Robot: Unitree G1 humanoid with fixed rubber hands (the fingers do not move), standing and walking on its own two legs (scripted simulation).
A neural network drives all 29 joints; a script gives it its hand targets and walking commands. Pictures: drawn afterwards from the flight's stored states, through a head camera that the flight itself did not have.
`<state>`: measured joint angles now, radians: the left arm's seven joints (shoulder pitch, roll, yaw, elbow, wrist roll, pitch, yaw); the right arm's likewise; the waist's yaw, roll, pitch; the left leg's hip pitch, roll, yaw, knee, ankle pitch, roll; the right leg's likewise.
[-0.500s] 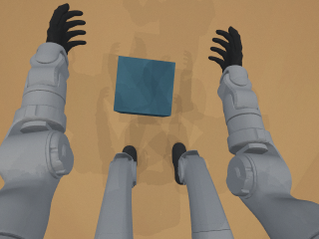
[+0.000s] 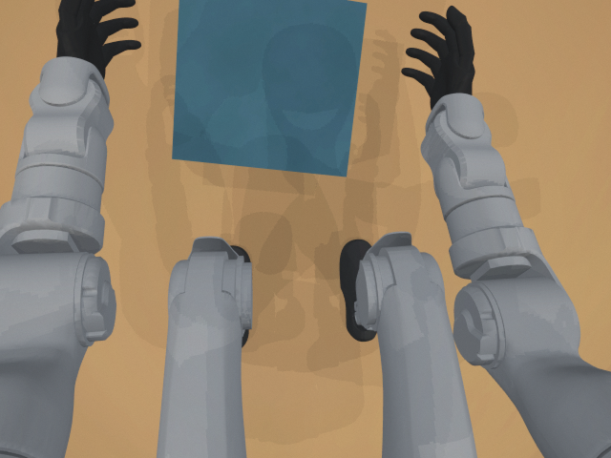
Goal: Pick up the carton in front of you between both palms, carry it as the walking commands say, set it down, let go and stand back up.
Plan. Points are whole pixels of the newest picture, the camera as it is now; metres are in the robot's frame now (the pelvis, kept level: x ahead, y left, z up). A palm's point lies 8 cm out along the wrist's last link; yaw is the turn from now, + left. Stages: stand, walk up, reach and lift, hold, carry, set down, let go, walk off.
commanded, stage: reach and lift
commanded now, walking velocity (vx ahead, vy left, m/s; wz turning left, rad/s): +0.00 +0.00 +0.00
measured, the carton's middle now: (268, 100) +0.49 +0.06 -0.32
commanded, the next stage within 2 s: none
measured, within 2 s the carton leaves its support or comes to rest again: leaves its support in 1.14 s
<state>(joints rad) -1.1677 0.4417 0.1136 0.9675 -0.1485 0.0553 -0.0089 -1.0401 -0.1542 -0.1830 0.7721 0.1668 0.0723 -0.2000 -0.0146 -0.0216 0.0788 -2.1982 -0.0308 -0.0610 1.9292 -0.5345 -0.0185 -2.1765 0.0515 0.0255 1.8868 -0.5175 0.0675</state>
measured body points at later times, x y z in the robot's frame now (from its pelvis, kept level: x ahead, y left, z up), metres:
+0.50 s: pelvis -0.01 +0.00 -0.07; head +0.35 +0.05 +0.19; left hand +0.52 +0.22 -0.27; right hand +0.51 -0.15 -0.25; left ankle +0.10 +0.12 -0.41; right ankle +0.11 -0.13 -0.41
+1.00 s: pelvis -0.01 +0.00 -0.07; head +0.34 +0.05 +0.20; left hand +0.52 +0.20 -0.26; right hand +0.52 -0.10 -0.24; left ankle +0.10 +0.12 -0.41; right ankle +0.11 -0.13 -0.41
